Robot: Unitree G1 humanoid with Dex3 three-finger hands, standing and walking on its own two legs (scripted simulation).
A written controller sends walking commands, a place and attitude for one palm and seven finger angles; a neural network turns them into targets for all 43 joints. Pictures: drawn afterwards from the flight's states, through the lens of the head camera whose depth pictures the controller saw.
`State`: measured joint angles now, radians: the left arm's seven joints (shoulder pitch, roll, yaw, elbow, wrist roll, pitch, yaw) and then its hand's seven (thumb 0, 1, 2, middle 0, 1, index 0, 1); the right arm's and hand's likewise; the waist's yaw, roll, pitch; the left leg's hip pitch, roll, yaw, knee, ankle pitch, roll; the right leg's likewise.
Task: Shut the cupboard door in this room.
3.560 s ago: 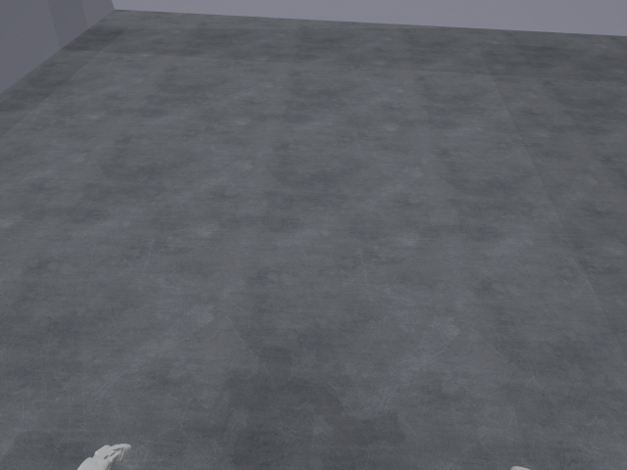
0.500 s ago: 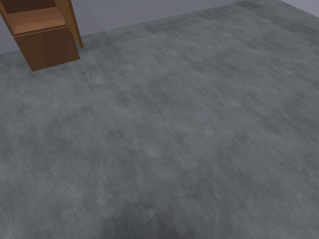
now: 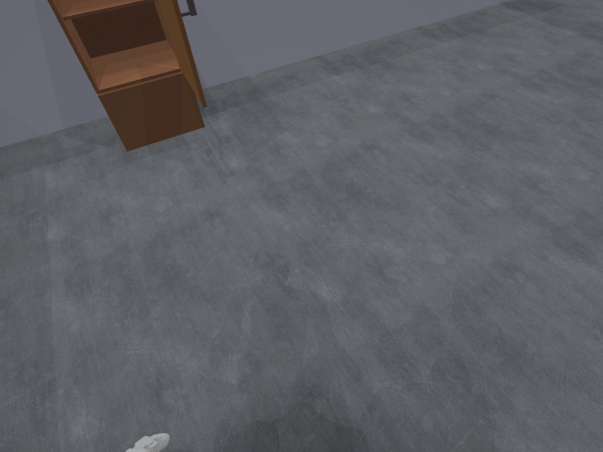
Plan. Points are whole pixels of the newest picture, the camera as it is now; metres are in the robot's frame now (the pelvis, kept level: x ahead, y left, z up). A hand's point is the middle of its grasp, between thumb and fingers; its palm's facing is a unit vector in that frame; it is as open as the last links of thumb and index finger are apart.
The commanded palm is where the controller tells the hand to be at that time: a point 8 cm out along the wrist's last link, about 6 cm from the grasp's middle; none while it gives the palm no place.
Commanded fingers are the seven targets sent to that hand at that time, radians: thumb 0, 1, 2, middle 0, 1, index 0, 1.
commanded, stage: stand and wait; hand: left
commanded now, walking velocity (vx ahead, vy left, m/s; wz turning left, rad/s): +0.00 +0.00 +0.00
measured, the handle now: out of the picture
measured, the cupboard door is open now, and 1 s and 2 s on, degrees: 90 90 90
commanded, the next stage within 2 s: turn or walk to find it in 0.16 s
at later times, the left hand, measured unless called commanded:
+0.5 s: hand out of the picture -0.06 +0.16 -0.16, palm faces +0.23 -0.95 -0.23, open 7.3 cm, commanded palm none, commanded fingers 0.00 0.90 0.90 -0.20 -0.30 -0.20 -0.30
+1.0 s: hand out of the picture -0.07 +0.22 -0.16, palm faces +0.29 -0.92 -0.25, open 7.4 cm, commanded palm none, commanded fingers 0.00 0.90 0.90 -0.20 -0.30 -0.20 -0.30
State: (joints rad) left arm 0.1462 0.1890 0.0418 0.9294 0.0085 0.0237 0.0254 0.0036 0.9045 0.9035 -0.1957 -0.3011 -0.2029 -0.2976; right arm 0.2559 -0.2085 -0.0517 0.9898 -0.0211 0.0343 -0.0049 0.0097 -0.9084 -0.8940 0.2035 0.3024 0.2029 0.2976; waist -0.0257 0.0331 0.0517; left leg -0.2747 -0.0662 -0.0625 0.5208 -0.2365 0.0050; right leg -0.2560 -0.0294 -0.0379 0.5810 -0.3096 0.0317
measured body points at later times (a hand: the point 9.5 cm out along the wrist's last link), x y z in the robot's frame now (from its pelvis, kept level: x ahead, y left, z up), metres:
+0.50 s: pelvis -0.03 -0.02 +0.01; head -0.01 -0.03 +0.46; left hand -0.08 +0.21 -0.14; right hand +0.06 -0.26 -0.15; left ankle -0.09 +0.11 -0.69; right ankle +0.00 -0.10 -0.73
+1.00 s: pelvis -0.07 +0.01 +0.01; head -0.06 +0.01 +0.46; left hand -0.08 +0.26 -0.14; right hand +0.04 -0.21 -0.14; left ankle -0.09 +0.10 -0.73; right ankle -0.05 -0.13 -0.70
